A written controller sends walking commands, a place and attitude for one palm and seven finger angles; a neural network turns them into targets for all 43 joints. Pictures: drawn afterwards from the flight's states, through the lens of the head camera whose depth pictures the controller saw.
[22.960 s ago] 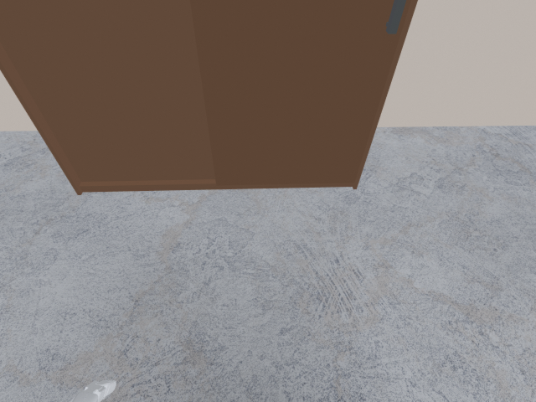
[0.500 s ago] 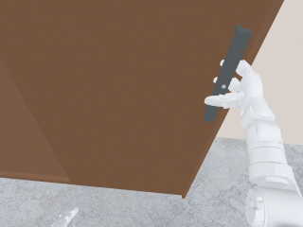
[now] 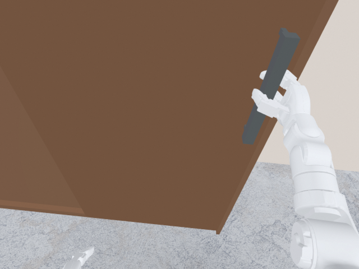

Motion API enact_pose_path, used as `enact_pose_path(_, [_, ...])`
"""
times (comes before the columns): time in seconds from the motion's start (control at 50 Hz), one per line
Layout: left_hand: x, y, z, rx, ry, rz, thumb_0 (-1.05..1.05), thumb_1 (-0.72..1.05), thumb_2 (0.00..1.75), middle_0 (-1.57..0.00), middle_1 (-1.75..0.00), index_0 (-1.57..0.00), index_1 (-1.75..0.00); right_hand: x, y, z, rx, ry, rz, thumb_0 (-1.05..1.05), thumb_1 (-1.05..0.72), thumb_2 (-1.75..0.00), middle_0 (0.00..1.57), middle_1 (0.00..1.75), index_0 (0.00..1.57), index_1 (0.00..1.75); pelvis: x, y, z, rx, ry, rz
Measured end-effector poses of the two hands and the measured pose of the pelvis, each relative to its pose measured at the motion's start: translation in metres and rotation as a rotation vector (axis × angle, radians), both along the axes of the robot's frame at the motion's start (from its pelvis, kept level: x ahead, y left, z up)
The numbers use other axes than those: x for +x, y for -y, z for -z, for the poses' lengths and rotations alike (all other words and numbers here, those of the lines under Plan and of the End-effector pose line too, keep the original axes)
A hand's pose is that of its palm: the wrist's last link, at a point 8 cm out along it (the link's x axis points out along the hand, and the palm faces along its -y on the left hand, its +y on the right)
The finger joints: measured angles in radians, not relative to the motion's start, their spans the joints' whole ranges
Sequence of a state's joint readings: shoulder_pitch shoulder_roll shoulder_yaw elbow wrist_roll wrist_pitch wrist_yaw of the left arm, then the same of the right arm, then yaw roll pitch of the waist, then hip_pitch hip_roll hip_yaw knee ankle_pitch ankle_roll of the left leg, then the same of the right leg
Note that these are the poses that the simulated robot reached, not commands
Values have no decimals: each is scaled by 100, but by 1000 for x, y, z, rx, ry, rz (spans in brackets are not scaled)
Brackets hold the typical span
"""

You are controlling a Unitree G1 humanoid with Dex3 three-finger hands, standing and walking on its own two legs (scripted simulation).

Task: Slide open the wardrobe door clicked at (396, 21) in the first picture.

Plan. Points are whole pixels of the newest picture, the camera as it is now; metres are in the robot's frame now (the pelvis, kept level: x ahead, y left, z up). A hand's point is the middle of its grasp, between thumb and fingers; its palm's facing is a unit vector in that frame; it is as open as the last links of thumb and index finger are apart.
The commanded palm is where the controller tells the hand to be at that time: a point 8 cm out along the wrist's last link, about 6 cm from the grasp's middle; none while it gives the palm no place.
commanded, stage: grip the handle and tug to test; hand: right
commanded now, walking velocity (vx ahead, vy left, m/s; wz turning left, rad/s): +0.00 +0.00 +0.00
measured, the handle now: (262, 93) +0.48 -0.14 +0.19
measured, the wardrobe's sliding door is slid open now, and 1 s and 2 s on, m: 0.00 0.00 0.00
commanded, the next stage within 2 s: tug the door sideways, standing still in 0.76 s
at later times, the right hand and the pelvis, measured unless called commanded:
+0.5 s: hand (262, 101) +0.42 -0.13 +0.21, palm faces +0.02 +1.00 +0.02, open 6.7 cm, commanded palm +0.39 -0.18 +0.20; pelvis +0.00 +0.01 +0.00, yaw +0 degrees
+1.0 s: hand (260, 101) +0.42 -0.12 +0.20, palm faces +0.02 +1.00 +0.00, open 6.4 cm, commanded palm +0.40 -0.16 +0.20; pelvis +0.03 +0.01 +0.00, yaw +0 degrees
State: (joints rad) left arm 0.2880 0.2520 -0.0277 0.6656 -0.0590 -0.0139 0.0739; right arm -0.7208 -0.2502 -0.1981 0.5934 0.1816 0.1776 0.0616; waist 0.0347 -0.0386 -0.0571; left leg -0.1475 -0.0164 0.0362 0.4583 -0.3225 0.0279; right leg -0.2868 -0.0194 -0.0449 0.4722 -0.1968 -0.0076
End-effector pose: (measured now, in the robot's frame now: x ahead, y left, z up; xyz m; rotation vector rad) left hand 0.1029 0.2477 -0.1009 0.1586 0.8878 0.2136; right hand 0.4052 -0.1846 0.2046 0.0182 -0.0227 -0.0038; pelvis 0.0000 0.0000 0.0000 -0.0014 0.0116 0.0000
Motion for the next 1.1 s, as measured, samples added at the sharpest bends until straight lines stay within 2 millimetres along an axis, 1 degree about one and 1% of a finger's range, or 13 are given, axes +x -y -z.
enact_pose_path(0.14, [2,-2,-1,2,3,-5,1,91,89,-20,-30,-20,-30,-1,-2,0,6,0,0,1,-57,-77,33,136,31,135,2,-1,0,-1,3,-3])
enact_pose_path(0.44, [11,-4,-3,2,18,9,1,91,89,-20,-30,-20,-30,-2,-4,-1,2,-12,10,1,-58,-79,32,136,31,136,0,-5,0,-3,3,3])
enact_pose_path(0.66, [16,-7,-4,-10,29,-6,1,91,89,-20,-30,-20,-30,-4,-6,0,0,5,18,0,-63,-76,30,136,28,135,7,-7,-1,-7,4,-10])
enact_pose_path(0.78, [28,-9,-7,-13,41,-11,1,91,90,-20,-30,-20,-30,-4,-6,1,5,8,6,0,-64,-74,30,136,27,135,15,-8,-1,-12,3,-20])
enact_pose_path(0.92, [51,-10,-13,-14,73,-1,1,91,90,-20,-30,-20,-30,-4,-7,1,0,11,12,0,-65,-74,29,135,24,135,26,-9,-1,-16,0,-21])
enact_pose_path(1.02, [67,-7,-11,1,56,50,1,91,90,-20,-30,-20,-30,-3,-10,0,-23,-6,20,0,-67,-79,31,136,28,137,27,-9,0,-14,-5,8])
enact_pose_path(1.1, [77,-1,-8,-3,50,84,1,91,90,-20,-30,-20,-30,-3,-11,-1,-26,-16,45,0,-66,-81,31,137,30,137,26,-9,1,-13,-11,25])
